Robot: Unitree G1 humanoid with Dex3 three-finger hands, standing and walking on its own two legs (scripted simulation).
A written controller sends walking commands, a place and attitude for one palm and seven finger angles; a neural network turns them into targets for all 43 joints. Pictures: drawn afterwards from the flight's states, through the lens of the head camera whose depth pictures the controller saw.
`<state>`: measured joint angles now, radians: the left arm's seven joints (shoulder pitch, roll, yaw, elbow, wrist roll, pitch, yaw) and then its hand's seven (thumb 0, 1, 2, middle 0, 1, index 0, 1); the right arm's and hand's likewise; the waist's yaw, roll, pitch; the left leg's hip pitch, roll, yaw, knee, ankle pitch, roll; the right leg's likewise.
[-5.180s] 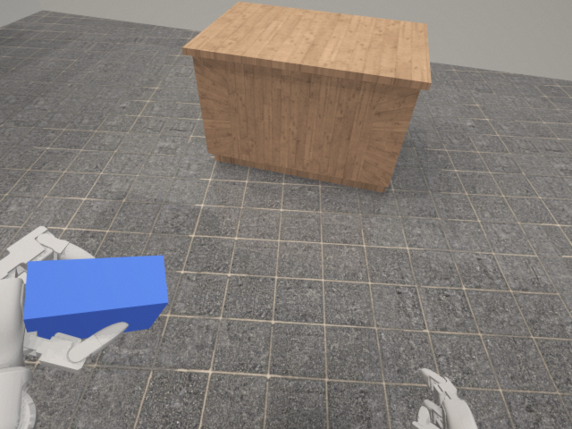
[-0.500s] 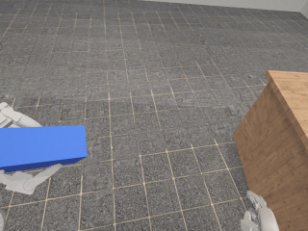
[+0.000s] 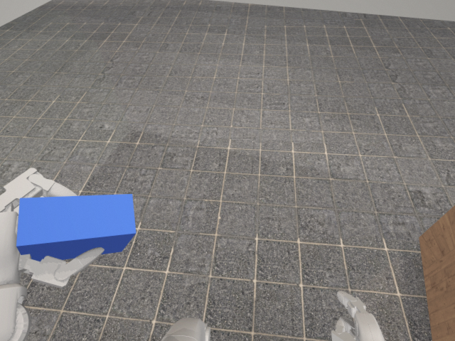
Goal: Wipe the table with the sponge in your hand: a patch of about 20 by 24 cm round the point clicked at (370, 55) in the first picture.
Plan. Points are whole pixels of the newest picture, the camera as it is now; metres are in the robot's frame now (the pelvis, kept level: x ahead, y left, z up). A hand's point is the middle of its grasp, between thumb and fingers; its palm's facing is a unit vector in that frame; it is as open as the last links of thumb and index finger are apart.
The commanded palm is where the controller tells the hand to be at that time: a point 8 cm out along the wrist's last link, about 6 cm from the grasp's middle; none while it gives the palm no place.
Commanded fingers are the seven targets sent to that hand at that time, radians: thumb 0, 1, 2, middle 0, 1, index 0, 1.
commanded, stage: walk to a spot facing it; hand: left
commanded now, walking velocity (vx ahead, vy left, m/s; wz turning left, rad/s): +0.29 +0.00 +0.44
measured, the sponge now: (95, 227) +0.23 +0.20 +0.15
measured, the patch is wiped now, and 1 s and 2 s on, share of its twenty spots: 0.00 0.00 0.00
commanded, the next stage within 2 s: turn to face it in 0.32 s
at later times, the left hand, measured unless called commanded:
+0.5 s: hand (32, 186) +0.26 +0.27 +0.20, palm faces +0.47 -0.74 -0.47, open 9.8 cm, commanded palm +0.21 +0.32 +0.18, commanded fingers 0.00 0.10 1.30 -1.20 -1.60 -1.20 -1.60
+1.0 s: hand (112, 145) +0.35 +0.20 +0.19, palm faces +0.31 -0.83 -0.47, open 9.8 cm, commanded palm +0.30 +0.25 +0.18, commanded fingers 0.00 0.10 1.30 -1.20 -1.60 -1.20 -1.60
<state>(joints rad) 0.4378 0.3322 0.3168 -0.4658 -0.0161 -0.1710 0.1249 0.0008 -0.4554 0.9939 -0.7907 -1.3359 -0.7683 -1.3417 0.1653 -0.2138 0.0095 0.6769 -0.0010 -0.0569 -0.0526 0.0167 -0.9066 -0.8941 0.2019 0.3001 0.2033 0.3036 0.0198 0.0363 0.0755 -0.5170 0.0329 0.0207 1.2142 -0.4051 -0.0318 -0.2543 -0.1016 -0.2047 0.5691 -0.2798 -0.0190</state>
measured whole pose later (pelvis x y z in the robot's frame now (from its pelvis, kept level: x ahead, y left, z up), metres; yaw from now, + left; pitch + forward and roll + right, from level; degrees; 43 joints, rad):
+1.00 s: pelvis +0.11 -0.02 +0.00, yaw -5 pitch +1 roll +2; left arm 0.51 0.42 0.40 -0.59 -0.04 -0.20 0.15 0.00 -0.46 1.00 -0.79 -1.34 -0.76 -1.35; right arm 0.17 -0.28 -0.04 0.54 0.02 0.00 -0.04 0.01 -0.91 -0.90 0.19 0.30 0.19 0.30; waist 0.01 -0.05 0.04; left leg -0.29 0.03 0.06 0.61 -0.37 -0.06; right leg -0.38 0.07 0.02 0.53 -0.16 -0.10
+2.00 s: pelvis -0.02 -0.05 +0.00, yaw -41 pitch -1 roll +1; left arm 0.46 0.37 0.37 -0.53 -0.02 -0.17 0.13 0.00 -0.46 1.00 -0.78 -1.34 -0.76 -1.35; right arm 0.20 -0.16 0.02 0.51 0.02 0.00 0.00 0.01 -0.91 -0.89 0.20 0.30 0.20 0.30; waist 0.07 0.02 0.07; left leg -0.18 0.15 0.16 0.55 -0.32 -0.09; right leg -0.50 0.02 -0.06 0.93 -0.42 0.05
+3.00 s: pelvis -0.24 -0.03 +0.00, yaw -75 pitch -1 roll +4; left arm 0.53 0.42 0.39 -0.57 -0.06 -0.22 0.13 0.00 -0.46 1.01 -0.78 -1.34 -0.75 -1.36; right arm 0.13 -0.23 -0.01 0.56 0.01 0.05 -0.01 0.02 -0.91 -0.89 0.20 0.30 0.20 0.30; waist -0.01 0.02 0.16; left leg -0.47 0.04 0.00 1.12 -0.41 -0.10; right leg -0.36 0.10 0.03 0.52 -0.14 -0.13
